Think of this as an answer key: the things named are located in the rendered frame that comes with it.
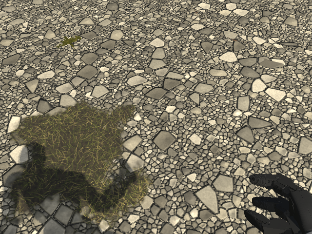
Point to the right robot hand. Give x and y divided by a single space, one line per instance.
295 214

